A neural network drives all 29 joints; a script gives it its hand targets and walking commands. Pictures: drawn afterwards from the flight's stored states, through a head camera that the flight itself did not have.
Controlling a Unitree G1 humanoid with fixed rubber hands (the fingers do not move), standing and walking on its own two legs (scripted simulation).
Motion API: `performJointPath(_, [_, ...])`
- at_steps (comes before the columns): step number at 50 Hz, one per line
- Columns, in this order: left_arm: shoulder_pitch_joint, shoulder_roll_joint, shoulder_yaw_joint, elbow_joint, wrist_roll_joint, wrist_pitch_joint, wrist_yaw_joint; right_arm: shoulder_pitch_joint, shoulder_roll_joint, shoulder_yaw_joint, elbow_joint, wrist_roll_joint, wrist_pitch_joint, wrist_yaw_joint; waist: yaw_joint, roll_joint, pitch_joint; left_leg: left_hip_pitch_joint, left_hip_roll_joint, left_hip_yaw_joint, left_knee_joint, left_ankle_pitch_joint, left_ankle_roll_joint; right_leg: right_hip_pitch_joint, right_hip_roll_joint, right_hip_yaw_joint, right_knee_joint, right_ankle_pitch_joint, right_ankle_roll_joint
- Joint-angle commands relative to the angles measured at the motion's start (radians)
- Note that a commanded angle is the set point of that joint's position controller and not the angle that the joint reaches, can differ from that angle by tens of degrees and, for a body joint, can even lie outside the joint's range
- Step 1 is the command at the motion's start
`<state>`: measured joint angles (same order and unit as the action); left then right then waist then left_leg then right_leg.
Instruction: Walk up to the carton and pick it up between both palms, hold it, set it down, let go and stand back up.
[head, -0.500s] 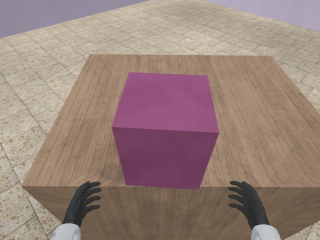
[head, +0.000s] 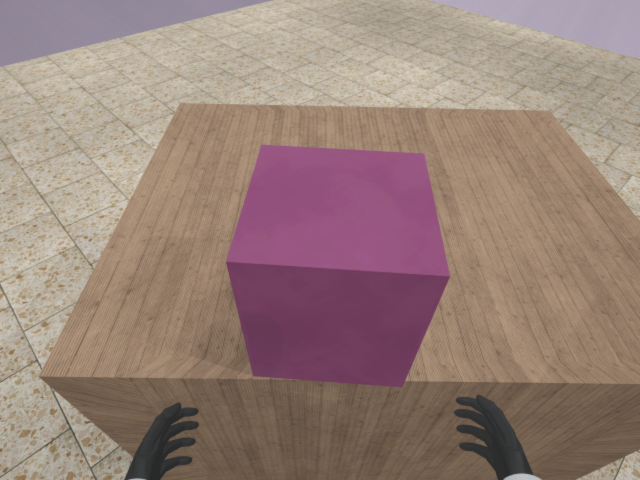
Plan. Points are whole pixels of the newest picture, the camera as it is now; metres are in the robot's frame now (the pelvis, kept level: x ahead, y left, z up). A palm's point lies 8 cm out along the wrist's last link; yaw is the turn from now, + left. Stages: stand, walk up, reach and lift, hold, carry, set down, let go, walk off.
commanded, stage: set down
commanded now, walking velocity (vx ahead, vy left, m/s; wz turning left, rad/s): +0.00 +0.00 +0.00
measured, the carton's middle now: (334, 270) +0.38 +0.02 +0.07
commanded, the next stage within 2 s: let go in 0.20 s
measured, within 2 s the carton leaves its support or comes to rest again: neither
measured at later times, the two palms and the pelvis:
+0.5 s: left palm out of the picture +0.16 +0.23 -0.08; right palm out of the picture +0.17 -0.23 -0.08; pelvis +0.00 -0.01 +0.00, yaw +0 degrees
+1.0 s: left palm out of the picture +0.07 +0.24 -0.11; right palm out of the picture +0.07 -0.25 -0.13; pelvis -0.01 +0.00 -0.01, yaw +2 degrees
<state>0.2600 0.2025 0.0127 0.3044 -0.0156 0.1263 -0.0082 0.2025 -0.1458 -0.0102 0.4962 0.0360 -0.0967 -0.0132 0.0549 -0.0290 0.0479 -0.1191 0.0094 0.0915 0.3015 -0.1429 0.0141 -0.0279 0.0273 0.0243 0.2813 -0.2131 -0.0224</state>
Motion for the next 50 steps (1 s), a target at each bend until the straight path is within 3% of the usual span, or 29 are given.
performJointPath(1, [-0.055, 0.065, 0.04, -0.089, 0.012, -0.028, -0.001, -0.05, -0.073, -0.032, -0.055, -0.013, -0.045, 0.001, -0.007, 0.029, -0.06, 0.298, 0.016, -0.039, 0.037, 0.223, -0.038, -0.292, -0.021, -0.031, -0.079, 0.074, 0.001])
performJointPath(2, [-0.06, 0.081, 0.041, -0.125, -0.002, -0.041, 0.003, -0.067, -0.091, -0.025, -0.104, -0.004, -0.068, -0.002, 0.01, 0.03, -0.115, 0.311, 0.012, -0.034, 0.05, 0.246, -0.039, -0.285, -0.018, -0.029, -0.065, 0.105, 0.005])
performJointPath(3, [-0.057, 0.063, 0.029, -0.06, 0.007, -0.039, 0.003, -0.051, -0.082, -0.035, -0.059, -0.02, -0.072, -0.001, -0.009, 0.014, -0.072, 0.284, 0.022, -0.032, 0.046, 0.25, -0.036, -0.297, -0.016, -0.036, -0.065, 0.112, -0.004])
performJointPath(4, [-0.072, 0.08, 0.03, -0.093, 0.008, -0.049, 0.005, -0.063, -0.089, -0.043, -0.059, -0.018, -0.082, -0.002, -0.007, 0.03, -0.108, 0.293, 0.014, -0.028, 0.054, 0.233, -0.04, -0.302, -0.024, -0.03, -0.061, 0.102, -0.004])
performJointPath(6, [-0.066, 0.082, 0.029, -0.056, 0.012, -0.064, 0.01, -0.059, -0.088, -0.046, -0.026, -0.028, -0.106, 0.001, -0.007, 0.054, -0.118, 0.287, 0.013, -0.023, 0.074, 0.275, -0.043, -0.298, -0.023, -0.019, -0.046, 0.15, -0.004])
performJointPath(8, [-0.066, 0.087, 0.024, -0.039, 0.006, -0.064, 0.008, -0.058, -0.098, -0.04, 0.004, -0.02, -0.11, -0.001, -0.017, 0.018, -0.09, 0.297, 0.018, -0.028, 0.07, 0.257, -0.04, -0.313, -0.021, -0.034, -0.051, 0.141, 0.007])
performJointPath(11, [-0.082, 0.093, 0.029, -0.012, 0.013, -0.061, 0.003, -0.073, -0.087, -0.033, 0.059, -0.023, -0.117, -0.001, -0.002, 0.031, -0.073, 0.295, 0.017, -0.024, 0.066, 0.191, -0.03, -0.321, -0.027, -0.025, -0.047, 0.096, 0.005])
performJointPath(12, [-0.073, 0.087, 0.015, -0.021, 0.005, -0.058, 0.007, -0.072, -0.09, -0.038, 0.047, -0.021, -0.118, 0.001, -0.013, 0.031, -0.087, 0.292, 0.021, -0.027, 0.063, 0.182, -0.033, -0.311, -0.021, -0.032, -0.051, 0.083, 0.006])
performJointPath(17, [-0.084, 0.117, 0.025, 0.014, -0.001, -0.055, 0.008, -0.095, -0.099, -0.04, 0.065, -0.02, -0.13, 0.003, -0.005, 0.003, -0.104, 0.307, 0.015, -0.027, 0.073, 0.204, -0.026, -0.328, -0.026, -0.031, -0.037, 0.138, 0.014])
performJointPath(19, [-0.096, 0.116, 0.018, 0.021, -0.003, -0.049, 0.01, -0.086, -0.105, -0.042, 0.084, -0.016, -0.13, -0.001, -0.02, 0.041, -0.089, 0.291, 0.01, -0.024, 0.071, 0.213, -0.029, -0.327, -0.024, -0.024, -0.046, 0.137, 0.008])
performJointPath(21, [-0.109, 0.109, 0.024, 0.041, 0.002, -0.039, 0.008, -0.092, -0.1, -0.046, 0.097, -0.029, -0.123, -0.001, -0.025, 0.032, -0.069, 0.29, 0.013, -0.029, 0.064, 0.194, -0.033, -0.336, -0.026, -0.035, -0.046, 0.112, 0.013])
performJointPath(22, [-0.101, 0.11, 0.024, 0.026, 0.006, -0.035, 0.009, -0.083, -0.101, -0.042, 0.109, -0.026, -0.118, 0.0, -0.011, 0.044, -0.08, 0.284, 0.01, -0.027, 0.065, 0.189, -0.032, -0.313, -0.022, -0.035, -0.045, 0.107, 0.01])
performJointPath(28, [-0.091, 0.117, 0.038, 0.033, 0.008, -0.024, 0.004, -0.087, -0.095, -0.043, 0.105, -0.038, -0.102, 0.003, -0.023, -0.003, -0.079, 0.293, 0.007, -0.031, 0.066, 0.18, -0.03, -0.33, -0.027, -0.034, -0.042, 0.135, 0.027])
performJointPath(30, [-0.11, 0.117, 0.027, 0.029, 0.004, -0.028, 0.008, -0.099, -0.111, -0.051, 0.114, -0.031, -0.109, 0.003, -0.014, 0.036, -0.1, 0.29, 0.008, -0.028, 0.069, 0.205, -0.025, -0.321, -0.024, -0.027, -0.038, 0.154, 0.02])
performJointPath(31, [-0.113, 0.117, 0.025, 0.011, -0.002, -0.028, 0.009, -0.101, -0.117, -0.048, 0.087, -0.025, -0.112, 0.003, -0.015, 0.013, -0.117, 0.29, 0.012, -0.028, 0.069, 0.216, -0.022, -0.32, -0.023, -0.034, -0.036, 0.17, 0.017])
performJointPath(34, [-0.121, 0.129, 0.034, 0.008, 0.002, -0.04, 0.009, -0.09, -0.115, -0.04, 0.111, -0.033, -0.122, 0.002, -0.021, 0.039, -0.127, 0.282, 0.004, -0.028, 0.076, 0.219, -0.027, -0.323, -0.022, -0.025, -0.021, 0.179, 0.023])
performJointPath(36, [-0.101, 0.122, 0.038, 0.025, -0.002, -0.034, 0.007, -0.097, -0.113, -0.04, 0.102, -0.031, -0.12, 0.0, -0.008, -0.003, -0.108, 0.271, 0.007, -0.028, 0.075, 0.21, -0.019, -0.313, -0.029, -0.025, -0.03, 0.191, 0.031])
performJointPath(37, [-0.099, 0.129, 0.032, 0.033, 0.001, -0.035, 0.006, -0.097, -0.114, -0.036, 0.103, -0.031, -0.119, 0.0, -0.033, 0.01, -0.099, 0.281, 0.01, -0.032, 0.072, 0.192, -0.023, -0.335, -0.028, -0.023, -0.024, 0.176, 0.03])
performJointPath(38, [0.066, 0.135, 0.03, 0.162, 0.086, -0.122, 0.019, 0.021, -0.173, -0.05, 0.183, -0.095, -0.013, 0.015, -0.041, 0.147, -0.124, 0.082, 0.111, -0.106, 0.153, 0.37, 0.014, -0.199, -0.089, 0.044, 0.04, 0.165, 0.012])
performJointPath(41, [0.065, 0.146, 0.023, 0.204, 0.074, -0.176, 0.013, 0.049, -0.16, -0.05, 0.209, -0.098, 0.058, 0.026, -0.048, 0.075, -0.124, -0.01, 0.107, -0.104, 0.17, 0.308, 0.04, -0.175, -0.089, 0.034, 0.082, 0.19, -0.007])
performJointPath(42, [0.048, 0.148, 0.023, 0.21, 0.076, -0.177, 0.015, 0.062, -0.147, -0.048, 0.205, -0.096, 0.061, 0.028, -0.055, -0.002, -0.099, -0.04, 0.093, -0.104, 0.172, 0.21, 0.021, -0.202, -0.087, 0.026, 0.081, 0.174, -0.006])
performJointPath(43, [0.021, 0.138, 0.014, 0.204, 0.074, -0.178, 0.021, 0.053, -0.153, -0.051, 0.209, -0.095, 0.066, 0.035, -0.063, -0.022, -0.082, -0.055, 0.078, -0.102, 0.175, 0.104, 0.018, -0.228, -0.103, 0.058, 0.062, 0.155, -0.018])
performJointPath(44, [0.054, 0.11, 0.004, 0.226, 0.064, -0.174, 0.022, 0.038, -0.141, -0.05, 0.213, -0.096, 0.069, 0.034, -0.052, -0.006, -0.075, -0.071, 0.068, -0.104, 0.162, 0.038, 0.02, -0.236, -0.106, 0.075, 0.056, 0.119, -0.025])
performJointPath(45, [0.023, 0.135, 0.004, 0.218, 0.061, -0.174, 0.023, 0.045, -0.16, -0.054, 0.217, -0.093, 0.065, 0.037, -0.066, -0.008, -0.084, -0.065, 0.071, -0.109, 0.167, 0.038, 0.023, -0.253, -0.111, 0.086, 0.058, 0.105, -0.036])
performJointPath(46, [0.054, 0.125, 0.006, 0.235, 0.06, -0.178, 0.023, 0.069, -0.164, -0.054, 0.239, -0.097, 0.069, 0.033, -0.048, 0.012, -0.078, -0.088, 0.066, -0.116, 0.16, 0.058, 0.022, -0.216, -0.104, 0.068, 0.068, 0.125, -0.033])
performJointPath(47, [0.044, 0.126, 0.0, 0.238, 0.062, -0.182, 0.022, 0.078, -0.157, -0.05, 0.25, -0.095, 0.071, 0.041, -0.06, -0.015, -0.073, -0.075, 0.069, -0.112, 0.167, 0.042, 0.018, -0.242, -0.103, 0.072, 0.061, 0.115, -0.038])
performJointPath(48, [0.061, 0.128, 0.0, 0.255, 0.059, -0.185, 0.02, 0.065, -0.159, -0.051, 0.258, -0.096, 0.068, 0.042, -0.045, 0.018, -0.101, -0.072, 0.064, -0.107, 0.169, 0.05, 0.029, -0.232, -0.11, 0.081, 0.062, 0.095, -0.038])
performJointPath(49, [0.094, 0.107, -0.005, 0.283, 0.05, -0.183, 0.024, 0.086, -0.176, -0.057, 0.265, -0.088, 0.065, 0.039, -0.05, -0.048, -0.099, -0.07, 0.072, -0.116, 0.156, 0.034, 0.025, -0.244, -0.091, 0.069, 0.061, 0.091, -0.037])
performJointPath(50, [0.058, 0.134, 0.002, 0.28, 0.055, -0.181, 0.027, 0.083, -0.178, -0.059, 0.27, -0.095, 0.064, 0.039, -0.053, 0.022, -0.018, -0.118, 0.065, -0.112, 0.154, 0.029, 0.019, -0.269, -0.111, 0.088, 0.074, 0.058, -0.046])
